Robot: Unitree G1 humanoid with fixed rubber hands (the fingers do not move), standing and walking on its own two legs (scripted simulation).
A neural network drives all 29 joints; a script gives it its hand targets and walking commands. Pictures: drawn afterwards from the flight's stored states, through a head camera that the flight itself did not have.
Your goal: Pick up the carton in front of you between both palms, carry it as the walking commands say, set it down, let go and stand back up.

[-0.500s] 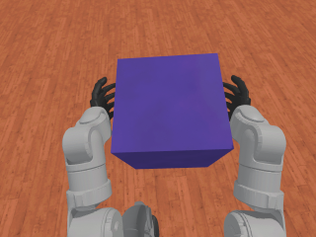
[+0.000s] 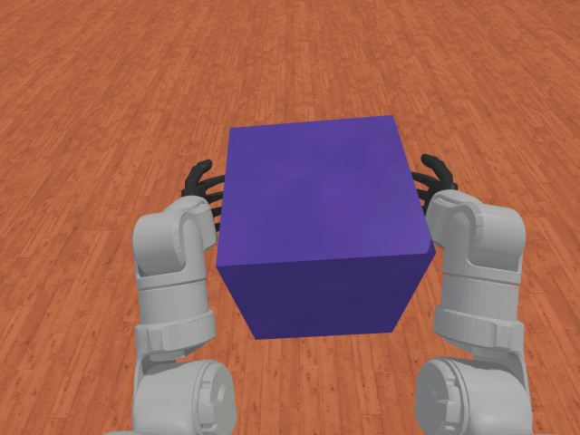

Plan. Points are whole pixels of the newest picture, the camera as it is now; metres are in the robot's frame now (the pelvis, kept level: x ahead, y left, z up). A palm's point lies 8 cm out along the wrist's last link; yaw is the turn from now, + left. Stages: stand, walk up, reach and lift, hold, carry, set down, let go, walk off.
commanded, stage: carry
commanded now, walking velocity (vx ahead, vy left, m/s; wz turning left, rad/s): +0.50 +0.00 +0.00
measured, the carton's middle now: (317, 238) +0.36 +0.02 +0.08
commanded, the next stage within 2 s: none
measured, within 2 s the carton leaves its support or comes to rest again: neither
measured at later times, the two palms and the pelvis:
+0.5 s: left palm (241, 122) +0.64 +0.17 +0.09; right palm (398, 128) +0.62 -0.13 +0.09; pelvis +0.33 +0.04 +0.01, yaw -3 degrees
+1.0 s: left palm (274, 56) +0.88 +0.13 +0.11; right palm (402, 55) +0.89 -0.17 +0.10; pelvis +0.66 -0.03 +0.02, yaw +1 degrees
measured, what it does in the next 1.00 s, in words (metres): walks ahead: left foot, then right foot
